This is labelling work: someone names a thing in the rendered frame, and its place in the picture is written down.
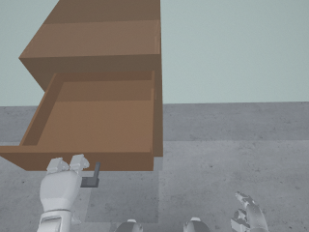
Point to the cabinet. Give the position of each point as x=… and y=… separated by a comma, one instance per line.
x=100, y=36

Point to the right robot hand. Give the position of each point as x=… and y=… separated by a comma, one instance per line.
x=252, y=218

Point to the drawer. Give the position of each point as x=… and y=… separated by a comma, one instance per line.
x=109, y=117

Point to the left robot hand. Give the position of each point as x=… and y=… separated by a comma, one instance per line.
x=61, y=184

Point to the handle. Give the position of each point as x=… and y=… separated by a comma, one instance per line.
x=91, y=182

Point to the robot left forearm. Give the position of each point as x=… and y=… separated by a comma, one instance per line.
x=57, y=220

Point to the right robot thigh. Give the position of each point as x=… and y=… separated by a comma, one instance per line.
x=195, y=226

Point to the right robot shin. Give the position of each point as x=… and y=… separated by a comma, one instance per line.
x=195, y=218

